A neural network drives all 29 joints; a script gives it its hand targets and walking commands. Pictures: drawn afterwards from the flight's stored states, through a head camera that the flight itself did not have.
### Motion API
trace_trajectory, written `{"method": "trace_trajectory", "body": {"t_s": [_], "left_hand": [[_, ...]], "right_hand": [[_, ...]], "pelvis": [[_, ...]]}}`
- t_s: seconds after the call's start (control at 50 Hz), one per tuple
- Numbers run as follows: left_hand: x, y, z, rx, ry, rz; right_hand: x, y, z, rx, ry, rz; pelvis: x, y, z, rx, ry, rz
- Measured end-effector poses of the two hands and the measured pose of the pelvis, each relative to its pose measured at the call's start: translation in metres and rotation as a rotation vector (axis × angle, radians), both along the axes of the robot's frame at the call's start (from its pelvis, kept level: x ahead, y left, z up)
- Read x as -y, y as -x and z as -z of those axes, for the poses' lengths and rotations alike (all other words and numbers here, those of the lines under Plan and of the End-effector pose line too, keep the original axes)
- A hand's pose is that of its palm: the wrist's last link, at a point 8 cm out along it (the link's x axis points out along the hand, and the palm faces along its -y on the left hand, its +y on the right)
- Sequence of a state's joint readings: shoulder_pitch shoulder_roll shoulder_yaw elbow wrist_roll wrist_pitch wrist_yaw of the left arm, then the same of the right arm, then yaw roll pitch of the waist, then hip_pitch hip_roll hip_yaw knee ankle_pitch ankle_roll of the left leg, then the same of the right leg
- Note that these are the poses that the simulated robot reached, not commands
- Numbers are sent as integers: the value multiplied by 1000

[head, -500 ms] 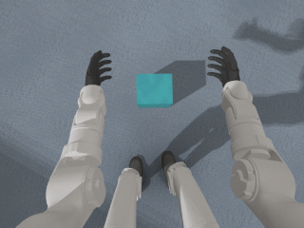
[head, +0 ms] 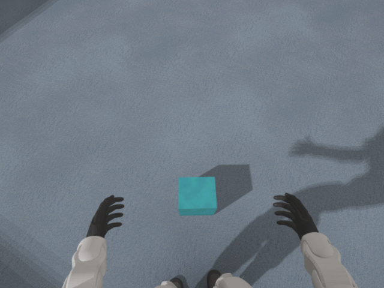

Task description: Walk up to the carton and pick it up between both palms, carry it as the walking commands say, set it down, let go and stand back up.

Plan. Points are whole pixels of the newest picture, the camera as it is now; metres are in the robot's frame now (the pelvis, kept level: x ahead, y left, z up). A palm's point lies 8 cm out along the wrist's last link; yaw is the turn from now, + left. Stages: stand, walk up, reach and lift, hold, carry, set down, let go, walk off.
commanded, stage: let go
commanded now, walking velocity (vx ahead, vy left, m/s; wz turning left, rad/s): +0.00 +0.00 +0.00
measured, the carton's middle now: (196, 196) +0.46 -0.03 -0.68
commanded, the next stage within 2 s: stand in 0.64 s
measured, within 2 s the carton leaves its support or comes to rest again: neither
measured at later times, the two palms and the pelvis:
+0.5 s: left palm (66, 276) +0.17 +0.25 -0.05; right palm (312, 258) +0.17 -0.21 -0.05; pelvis +0.01 +0.02 +0.01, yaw +0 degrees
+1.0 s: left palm out of the picture +0.14 +0.30 -0.07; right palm (337, 258) +0.17 -0.27 -0.07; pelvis +0.03 +0.01 +0.01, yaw +0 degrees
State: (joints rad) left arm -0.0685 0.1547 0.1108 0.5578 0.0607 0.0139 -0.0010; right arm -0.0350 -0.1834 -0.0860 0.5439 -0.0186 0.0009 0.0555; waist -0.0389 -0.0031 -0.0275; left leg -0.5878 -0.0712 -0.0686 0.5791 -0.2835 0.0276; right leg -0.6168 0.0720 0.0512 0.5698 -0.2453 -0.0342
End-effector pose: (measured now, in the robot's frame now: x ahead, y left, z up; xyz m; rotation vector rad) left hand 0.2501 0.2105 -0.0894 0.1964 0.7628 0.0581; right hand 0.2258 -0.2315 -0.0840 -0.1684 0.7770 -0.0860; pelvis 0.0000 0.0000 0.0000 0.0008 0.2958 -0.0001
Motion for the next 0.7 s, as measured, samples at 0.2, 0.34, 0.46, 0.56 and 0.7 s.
{"method": "trace_trajectory", "body": {"t_s": [0.2, 0.34, 0.46, 0.56, 0.7], "left_hand": [[-26, 55, -30, -17, 0, 0], [-37, 74, -35, -23, 20, -19], [-37, 76, -37, -23, 25, -18], [-38, 77, -38, -29, 18, -11], [-51, 83, -30, -42, -60, -25]], "right_hand": [[-6, 47, -27, -17, 5, 3], [-11, 55, -32, -26, 9, -16], [-17, 53, -34, -18, 0, -18], [-19, 58, -33, -26, -4, -9], [-8, 65, -24, -48, 66, 9]], "pelvis": [[-10, -16, -14, 227, 8, 4], [-16, -16, -14, 331, 11, 5], [-19, -12, -13, 381, 13, 6], [-20, -8, -12, 398, 15, 8], [-19, -6, -9, 365, 12, 13]]}}
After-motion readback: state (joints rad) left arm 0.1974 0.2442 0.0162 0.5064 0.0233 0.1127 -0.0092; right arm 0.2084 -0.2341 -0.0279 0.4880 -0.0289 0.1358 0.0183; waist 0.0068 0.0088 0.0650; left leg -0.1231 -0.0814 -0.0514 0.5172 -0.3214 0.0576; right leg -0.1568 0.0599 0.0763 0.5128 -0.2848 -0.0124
